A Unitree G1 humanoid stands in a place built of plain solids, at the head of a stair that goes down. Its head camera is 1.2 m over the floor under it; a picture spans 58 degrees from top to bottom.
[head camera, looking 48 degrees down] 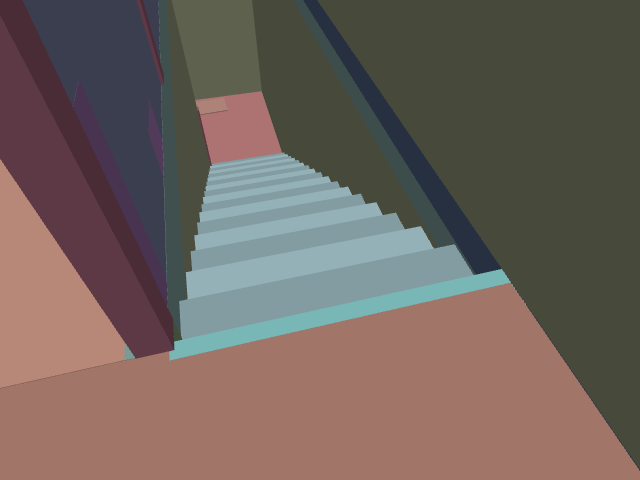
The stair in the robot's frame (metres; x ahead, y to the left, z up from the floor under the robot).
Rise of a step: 0.17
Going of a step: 0.28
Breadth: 1.14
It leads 15 degrees to the left of straight ahead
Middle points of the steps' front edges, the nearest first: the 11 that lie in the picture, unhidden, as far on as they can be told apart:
0.80 -0.09 0.00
1.07 -0.02 -0.17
1.34 0.05 -0.34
1.61 0.12 -0.51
1.88 0.19 -0.68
2.14 0.26 -0.85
2.41 0.33 -1.02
2.68 0.40 -1.19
2.95 0.47 -1.36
3.22 0.54 -1.53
3.49 0.61 -1.70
